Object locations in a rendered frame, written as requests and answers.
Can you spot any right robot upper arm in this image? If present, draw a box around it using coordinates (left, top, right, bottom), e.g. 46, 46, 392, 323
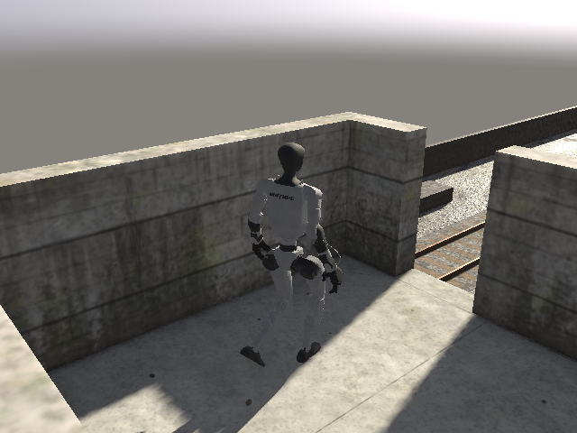
303, 185, 323, 239

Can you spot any robot right forearm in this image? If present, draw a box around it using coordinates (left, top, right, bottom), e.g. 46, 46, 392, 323
313, 226, 337, 272

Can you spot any robot right foot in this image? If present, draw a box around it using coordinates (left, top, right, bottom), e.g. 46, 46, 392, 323
297, 342, 321, 363

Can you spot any left robot upper arm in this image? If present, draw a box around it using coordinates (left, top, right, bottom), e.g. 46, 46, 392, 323
248, 179, 274, 224

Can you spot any robot right hand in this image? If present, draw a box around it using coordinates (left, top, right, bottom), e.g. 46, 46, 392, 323
322, 266, 343, 294

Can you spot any robot left hand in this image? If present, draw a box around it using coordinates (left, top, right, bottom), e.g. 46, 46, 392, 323
252, 239, 271, 260

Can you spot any humanoid robot head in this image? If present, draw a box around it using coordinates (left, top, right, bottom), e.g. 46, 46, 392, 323
274, 143, 305, 187

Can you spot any robot left forearm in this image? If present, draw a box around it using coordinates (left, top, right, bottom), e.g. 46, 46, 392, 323
248, 213, 263, 244

